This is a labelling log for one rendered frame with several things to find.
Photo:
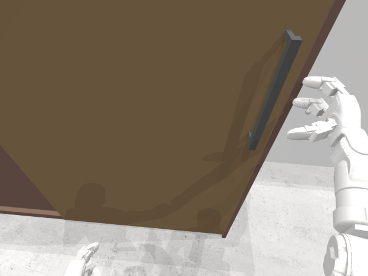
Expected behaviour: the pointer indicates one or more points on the right robot upper arm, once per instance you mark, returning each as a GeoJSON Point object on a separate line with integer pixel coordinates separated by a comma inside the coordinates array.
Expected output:
{"type": "Point", "coordinates": [346, 255]}

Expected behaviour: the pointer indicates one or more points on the left robot hand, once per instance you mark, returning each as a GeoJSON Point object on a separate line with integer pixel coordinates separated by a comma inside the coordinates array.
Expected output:
{"type": "Point", "coordinates": [77, 267]}

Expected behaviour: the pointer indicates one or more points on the handle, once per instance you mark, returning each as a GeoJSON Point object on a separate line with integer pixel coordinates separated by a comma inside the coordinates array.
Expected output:
{"type": "Point", "coordinates": [289, 53]}

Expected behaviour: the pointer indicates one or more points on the wardrobe door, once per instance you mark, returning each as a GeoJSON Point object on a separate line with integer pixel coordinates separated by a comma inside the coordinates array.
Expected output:
{"type": "Point", "coordinates": [137, 112]}
{"type": "Point", "coordinates": [16, 189]}

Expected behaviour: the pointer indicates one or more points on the right robot hand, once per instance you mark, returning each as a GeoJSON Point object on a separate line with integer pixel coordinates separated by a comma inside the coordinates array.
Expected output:
{"type": "Point", "coordinates": [344, 110]}

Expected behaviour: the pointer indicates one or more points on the right robot forearm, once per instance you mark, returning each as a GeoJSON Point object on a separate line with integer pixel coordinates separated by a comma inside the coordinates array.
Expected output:
{"type": "Point", "coordinates": [349, 154]}

